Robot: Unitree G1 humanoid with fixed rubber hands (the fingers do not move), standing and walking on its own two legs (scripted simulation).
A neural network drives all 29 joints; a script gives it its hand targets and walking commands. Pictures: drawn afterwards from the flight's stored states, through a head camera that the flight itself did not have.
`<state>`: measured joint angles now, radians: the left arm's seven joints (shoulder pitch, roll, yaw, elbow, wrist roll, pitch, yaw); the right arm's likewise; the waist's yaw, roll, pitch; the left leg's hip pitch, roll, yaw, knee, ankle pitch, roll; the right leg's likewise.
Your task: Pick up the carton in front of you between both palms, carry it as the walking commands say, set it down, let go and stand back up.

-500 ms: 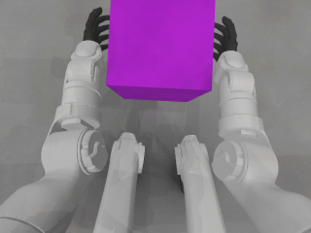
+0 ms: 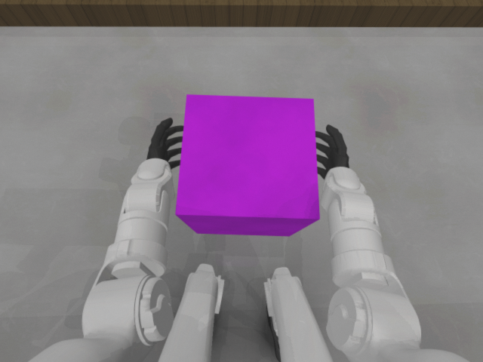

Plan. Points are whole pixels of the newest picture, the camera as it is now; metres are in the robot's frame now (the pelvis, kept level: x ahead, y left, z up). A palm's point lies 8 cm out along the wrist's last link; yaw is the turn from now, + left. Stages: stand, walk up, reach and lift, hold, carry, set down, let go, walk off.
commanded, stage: reach and lift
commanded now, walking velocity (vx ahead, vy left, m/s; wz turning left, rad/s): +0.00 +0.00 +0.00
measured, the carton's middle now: (246, 176) +0.43 +0.01 -0.11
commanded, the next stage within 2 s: hold in 1.76 s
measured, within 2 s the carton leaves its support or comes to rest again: neither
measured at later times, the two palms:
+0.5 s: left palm (129, 151) +0.37 +0.15 +0.11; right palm (385, 159) +0.37 -0.15 +0.11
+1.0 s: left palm (98, 148) +0.34 +0.15 +0.18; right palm (434, 156) +0.34 -0.15 +0.18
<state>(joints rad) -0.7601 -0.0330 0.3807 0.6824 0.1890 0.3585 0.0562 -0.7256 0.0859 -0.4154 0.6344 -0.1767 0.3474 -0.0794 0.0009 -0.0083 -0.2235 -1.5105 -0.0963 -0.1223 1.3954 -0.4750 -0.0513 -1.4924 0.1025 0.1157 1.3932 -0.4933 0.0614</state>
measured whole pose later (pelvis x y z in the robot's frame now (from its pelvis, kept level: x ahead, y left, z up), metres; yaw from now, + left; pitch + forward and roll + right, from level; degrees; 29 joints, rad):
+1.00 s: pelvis +0.05 +0.00 +0.16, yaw +0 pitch -3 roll +0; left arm -0.32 -0.16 0.30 0.42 0.30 0.62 0.01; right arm -0.31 0.16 -0.29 0.42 -0.29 0.61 0.00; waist 0.00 0.00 -0.02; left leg -0.21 -0.04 -0.15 0.49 -0.23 -0.02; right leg -0.19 0.05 0.15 0.49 -0.24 0.02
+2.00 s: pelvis +0.06 +0.00 +0.17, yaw +0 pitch -7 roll +0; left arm -0.24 -0.15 0.21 0.23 0.27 0.77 0.01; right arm -0.24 0.15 -0.20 0.23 -0.26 0.76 0.00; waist 0.00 0.00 -0.01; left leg -0.06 -0.03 -0.14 0.36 -0.19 -0.02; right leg -0.04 0.03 0.14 0.36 -0.20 0.02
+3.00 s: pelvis +0.06 +0.00 +0.17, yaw +0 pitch -3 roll +0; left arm -0.23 -0.14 0.19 0.19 0.25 0.79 0.02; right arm -0.23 0.14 -0.18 0.19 -0.25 0.78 -0.01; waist 0.01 0.00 -0.07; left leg -0.17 -0.02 -0.09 0.46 -0.29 -0.01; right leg -0.18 0.02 0.10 0.49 -0.32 0.02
